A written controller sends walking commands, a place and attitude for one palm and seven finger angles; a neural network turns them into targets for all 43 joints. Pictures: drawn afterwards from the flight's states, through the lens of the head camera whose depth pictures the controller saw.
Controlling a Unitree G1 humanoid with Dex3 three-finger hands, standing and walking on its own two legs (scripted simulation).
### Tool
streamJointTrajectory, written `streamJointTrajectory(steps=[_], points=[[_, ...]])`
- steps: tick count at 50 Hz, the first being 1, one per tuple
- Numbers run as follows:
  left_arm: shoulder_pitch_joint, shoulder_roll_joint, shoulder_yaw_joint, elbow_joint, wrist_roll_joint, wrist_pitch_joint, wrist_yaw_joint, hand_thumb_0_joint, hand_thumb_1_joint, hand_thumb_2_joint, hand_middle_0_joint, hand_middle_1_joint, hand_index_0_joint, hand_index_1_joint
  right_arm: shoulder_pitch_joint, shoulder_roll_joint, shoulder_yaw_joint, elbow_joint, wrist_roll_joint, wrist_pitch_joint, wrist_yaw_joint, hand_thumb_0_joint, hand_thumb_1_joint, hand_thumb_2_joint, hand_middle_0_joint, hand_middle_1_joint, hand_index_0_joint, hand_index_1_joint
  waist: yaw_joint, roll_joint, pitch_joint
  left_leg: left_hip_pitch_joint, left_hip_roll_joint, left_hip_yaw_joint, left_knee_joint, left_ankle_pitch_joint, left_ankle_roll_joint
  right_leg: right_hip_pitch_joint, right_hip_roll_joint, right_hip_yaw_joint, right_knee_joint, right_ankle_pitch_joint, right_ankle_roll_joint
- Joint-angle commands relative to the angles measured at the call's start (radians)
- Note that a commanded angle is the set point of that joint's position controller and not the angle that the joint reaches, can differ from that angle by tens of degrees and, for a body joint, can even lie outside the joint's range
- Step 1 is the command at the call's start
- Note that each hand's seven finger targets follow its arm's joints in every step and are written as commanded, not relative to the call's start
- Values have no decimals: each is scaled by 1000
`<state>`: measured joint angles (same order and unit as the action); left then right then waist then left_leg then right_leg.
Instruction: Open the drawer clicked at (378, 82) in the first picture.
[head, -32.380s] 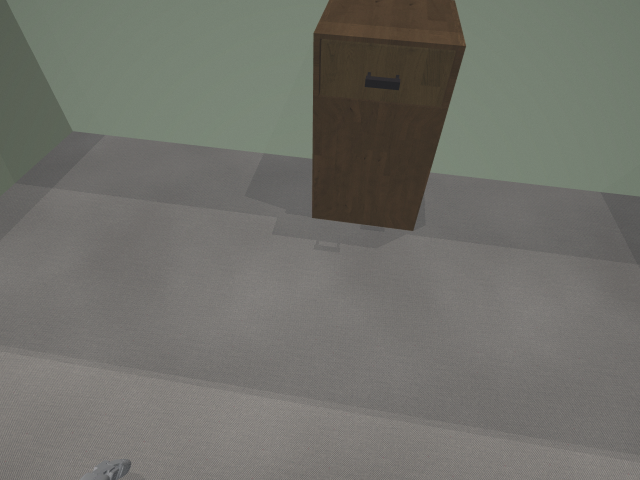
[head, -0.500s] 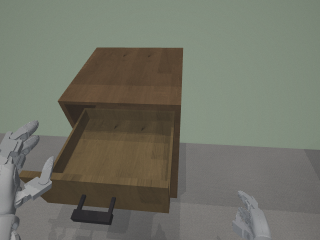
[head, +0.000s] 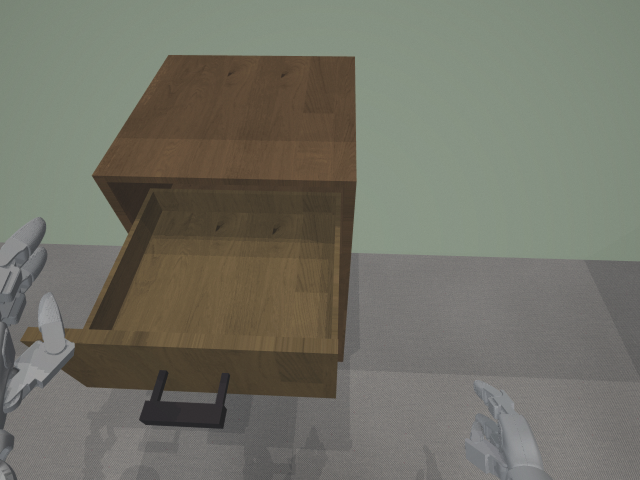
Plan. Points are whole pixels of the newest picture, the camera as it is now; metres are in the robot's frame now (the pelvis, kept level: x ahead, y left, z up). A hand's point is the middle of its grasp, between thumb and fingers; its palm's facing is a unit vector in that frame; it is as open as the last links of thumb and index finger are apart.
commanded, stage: step back with the hand held close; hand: left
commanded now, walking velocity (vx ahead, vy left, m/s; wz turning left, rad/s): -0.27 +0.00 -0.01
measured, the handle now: (188, 397) +0.23 +0.21 -0.09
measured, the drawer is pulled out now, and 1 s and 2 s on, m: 0.30 0.30 0.30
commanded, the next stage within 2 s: stop stepping back and stand still in 1.12 s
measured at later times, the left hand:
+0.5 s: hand (25, 438) +0.13 +0.24 +0.15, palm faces +0.37 -0.83 -0.43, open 7.4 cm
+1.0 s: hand out of the picture +0.05 +0.16 +0.16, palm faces +0.17 -0.83 -0.54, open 7.4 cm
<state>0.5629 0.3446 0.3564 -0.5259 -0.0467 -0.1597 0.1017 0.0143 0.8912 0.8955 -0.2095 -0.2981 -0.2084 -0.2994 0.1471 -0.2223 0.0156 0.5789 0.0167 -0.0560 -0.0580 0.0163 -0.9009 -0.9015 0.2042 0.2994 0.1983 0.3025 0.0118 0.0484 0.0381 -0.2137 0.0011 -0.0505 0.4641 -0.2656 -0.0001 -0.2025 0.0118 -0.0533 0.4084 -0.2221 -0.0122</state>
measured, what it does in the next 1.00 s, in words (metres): walks backwards: right foot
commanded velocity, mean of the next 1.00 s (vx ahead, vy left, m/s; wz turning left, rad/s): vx -0.33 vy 0.00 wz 0.00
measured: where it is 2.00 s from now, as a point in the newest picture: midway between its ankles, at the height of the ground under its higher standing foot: outside the picture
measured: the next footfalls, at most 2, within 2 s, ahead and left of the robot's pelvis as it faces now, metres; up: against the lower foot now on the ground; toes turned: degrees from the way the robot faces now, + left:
right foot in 0.86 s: -0.15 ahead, -0.13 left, +0.00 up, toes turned -4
left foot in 1.24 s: -0.23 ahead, +0.07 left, +0.00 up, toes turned +3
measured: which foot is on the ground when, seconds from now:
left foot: down 0.00-0.94, up 0.96-1.00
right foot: down 0.00-0.58, up 0.60-0.84, down 0.86-1.00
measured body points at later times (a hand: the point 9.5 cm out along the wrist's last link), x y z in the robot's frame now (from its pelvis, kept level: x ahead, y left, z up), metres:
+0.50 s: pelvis -0.06 +0.00 -0.01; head -0.04 +0.01 +0.43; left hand +0.10 +0.28 +0.18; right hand +0.14 -0.22 -0.09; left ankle -0.03 +0.12 -0.73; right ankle -0.01 -0.11 -0.74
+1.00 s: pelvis -0.17 -0.04 -0.01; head -0.10 -0.06 +0.44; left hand +0.03 +0.20 +0.19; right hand +0.03 -0.27 -0.10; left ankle -0.11 +0.10 -0.71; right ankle -0.19 -0.13 -0.74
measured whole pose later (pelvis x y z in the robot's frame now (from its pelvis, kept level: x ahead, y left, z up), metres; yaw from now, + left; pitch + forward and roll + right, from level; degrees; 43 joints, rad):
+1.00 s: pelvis -0.17 -0.04 -0.01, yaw -2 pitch +3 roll -1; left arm 0.64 0.43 0.36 -0.66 -0.06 -0.21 0.08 0.02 0.89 0.90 -0.21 -0.30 -0.21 -0.30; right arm 0.09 -0.19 0.00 0.59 0.04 -0.08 -0.03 0.02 -0.90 -0.90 0.21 0.30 0.20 0.30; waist -0.02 0.04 0.08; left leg -0.53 0.04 -0.04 0.78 -0.31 -0.02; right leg -0.26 0.05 -0.07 0.49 -0.29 -0.06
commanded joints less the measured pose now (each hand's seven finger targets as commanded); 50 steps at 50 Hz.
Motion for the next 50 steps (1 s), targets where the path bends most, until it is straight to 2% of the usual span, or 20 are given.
streamJointTrajectory(steps=[1,5,11,14,17,19,22,24,27,29,30,31,33,36,41,45,46,47,48,50], points=[[101,179,124,-243,1,-67,21,0,900,900,-200,-300,-200,-300,-115,-110,-62,-173,0,-23,-13,0,-900,-900,200,300,200,300,-1,-4,-229,23,59,-7,-9,393,29,89,-110,49,1,376,-1],[140,206,159,-301,-4,-73,33,0,900,900,-200,-300,-200,-300,-108,-102,-71,-195,4,-9,-19,0,-900,-900,200,300,200,300,-1,-18,-258,-17,79,-34,-19,444,29,101,-92,27,58,352,6],[140,205,161,-337,-4,-78,43,0,900,900,-200,-300,-200,-300,-99,-106,-74,-192,-4,-28,-26,0,-900,-900,200,300,200,300,2,93,-218,-115,132,-81,-83,382,48,72,-58,13,149,147,16],[127,182,146,-311,-3,-79,47,0,900,900,-200,-300,-200,-300,-84,-106,-71,-184,-8,-43,-22,0,-900,-900,200,300,200,300,1,94,-172,-206,166,-101,-104,276,68,62,-53,23,195,20,20],[94,166,131,-294,0,-76,50,0,900,900,-200,-300,-200,-300,-72,-110,-67,-182,-4,-55,-21,0,-900,-900,200,300,200,300,-6,56,-136,-296,158,-96,-90,109,72,77,-63,47,183,38,16],[72,168,129,-282,3,-78,52,0,900,900,-200,-300,-200,-300,-68,-111,-65,-183,1,-59,-19,0,-900,-900,200,300,200,300,-11,0,-114,-334,116,-74,-37,-38,61,56,-92,95,121,82,4],[23,179,114,-277,3,-83,60,0,900,900,-200,-300,-200,-300,-46,-103,-71,-164,1,-60,-17,0,-900,-900,200,300,200,300,-27,-182,-99,-161,-20,-2,232,-158,17,-208,-232,278,-138,-136,-76],[6,180,98,-294,7,-85,66,0,900,900,-200,-300,-200,-300,-50,-97,-66,-141,-6,-57,-18,0,-900,-900,200,300,200,300,-26,-228,-119,-31,-31,21,393,-143,8,-346,-312,277,-200,-228,-115],[26,196,127,-315,6,-78,76,0,900,900,-200,-300,-200,-300,-68,-90,-46,-152,-13,-52,-27,0,-900,-900,200,300,200,300,-30,-72,-100,-68,30,-29,40,-109,23,-259,-192,134,-50,-161,-50],[52,202,148,-374,18,-92,81,0,900,900,-200,-300,-200,-300,-81,-114,-54,-182,-9,-60,-30,0,-900,-900,200,300,200,300,-14,206,-117,-268,214,-244,-196,20,90,-62,-29,33,270,-76,22],[58,209,156,-392,24,-98,79,0,900,900,-200,-300,-200,-300,-73,-87,-58,-184,-11,-73,-23,0,-900,-900,200,300,200,300,-6,187,-162,-239,256,-239,-157,224,107,-65,-25,37,369,-117,23],[78,234,187,-374,24,-104,77,0,900,900,-200,-300,-200,-300,-68,-87,-67,-169,-21,-81,-20,0,-900,-900,200,300,200,300,-15,265,-209,-253,282,-245,-196,200,119,-69,-24,52,483,-235,20],[70,208,159,-428,11,-109,75,0,900,900,-200,-300,-200,-300,-52,-81,-68,-168,-36,-99,-14,0,-900,-900,200,300,200,300,-10,199,-192,-187,289,-224,-126,426,142,-136,-24,76,532,-272,18],[120,169,128,-391,5,-96,69,0,900,900,-200,-300,-200,-300,-37,-91,-79,-131,-23,-117,1,0,-900,-900,200,300,200,300,-8,122,-249,82,251,-132,1,783,115,-188,-18,30,338,-166,22],[107,179,139,-318,-6,-90,44,0,900,900,-200,-300,-200,-300,-68,-110,-70,-96,-31,-119,10,0,-900,-900,200,300,200,300,-12,160,-223,123,247,-134,-10,789,105,-134,-6,14,124,-92,27],[121,212,175,-336,-23,-111,20,0,900,900,-200,-300,-200,-300,-105,-113,-64,-131,-9,-93,21,0,-900,-900,200,300,200,300,11,61,-287,38,199,-72,75,560,68,29,-41,13,-47,182,23],[145,231,184,-354,-16,-114,17,0,900,900,-200,-300,-200,-300,-99,-104,-69,-146,4,-82,23,0,-900,-900,200,300,200,300,8,-55,-345,26,111,21,182,473,30,83,-103,48,-77,438,8],[158,244,196,-332,-23,-111,15,0,900,900,-200,-300,-200,-300,-116,-96,-82,-165,27,-74,19,0,-900,-900,200,300,200,300,4,-241,-341,-97,11,99,341,83,-8,103,-237,130,-56,692,-38],[184,255,213,-303,-32,-115,21,0,900,900,-200,-300,-200,-300,-138,-88,-85,-180,46,-71,11,0,-900,-900,200,300,200,300,11,-323,-314,-237,-65,69,575,-224,-18,81,-354,217,-40,816,-90],[245,236,221,-249,-38,-108,31,0,900,900,-200,-300,-200,-300,-157,-47,-64,-167,29,-56,-8,0,-900,-900,200,300,200,300,3,-238,-248,-360,-39,-24,771,-267,-30,37,-375,191,-27,732,-147]])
